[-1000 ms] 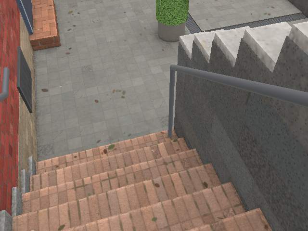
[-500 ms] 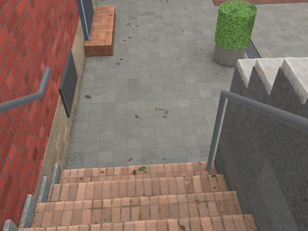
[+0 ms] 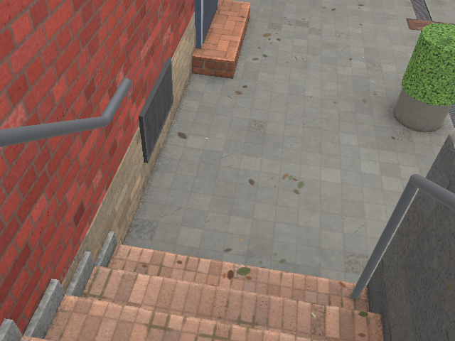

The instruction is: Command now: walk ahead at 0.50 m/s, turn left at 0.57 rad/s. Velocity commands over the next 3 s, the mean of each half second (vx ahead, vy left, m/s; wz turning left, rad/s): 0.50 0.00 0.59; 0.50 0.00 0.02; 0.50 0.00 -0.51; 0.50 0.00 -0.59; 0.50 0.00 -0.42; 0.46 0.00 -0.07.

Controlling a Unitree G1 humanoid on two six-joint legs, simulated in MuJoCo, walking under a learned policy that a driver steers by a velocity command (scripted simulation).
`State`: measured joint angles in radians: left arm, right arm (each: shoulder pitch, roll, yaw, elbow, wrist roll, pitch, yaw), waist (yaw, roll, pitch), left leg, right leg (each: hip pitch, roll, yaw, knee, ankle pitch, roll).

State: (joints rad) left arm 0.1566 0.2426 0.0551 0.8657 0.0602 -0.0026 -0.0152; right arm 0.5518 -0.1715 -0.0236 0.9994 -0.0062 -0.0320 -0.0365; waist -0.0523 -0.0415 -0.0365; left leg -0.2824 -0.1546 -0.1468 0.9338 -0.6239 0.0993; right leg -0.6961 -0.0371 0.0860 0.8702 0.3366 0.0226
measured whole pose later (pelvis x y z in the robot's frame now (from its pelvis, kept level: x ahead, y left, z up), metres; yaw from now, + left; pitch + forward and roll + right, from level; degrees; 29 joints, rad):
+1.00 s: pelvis +0.49 +0.02 -0.34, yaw +13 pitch -2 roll +1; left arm 0.35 0.21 0.06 1.00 0.06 0.02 0.01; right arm 0.38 -0.21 -0.05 1.08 -0.01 -0.08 0.00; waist 0.04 -0.03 0.04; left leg -0.28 -0.05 0.14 0.70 -0.39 0.10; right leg -0.70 -0.05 0.11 1.23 -0.10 -0.02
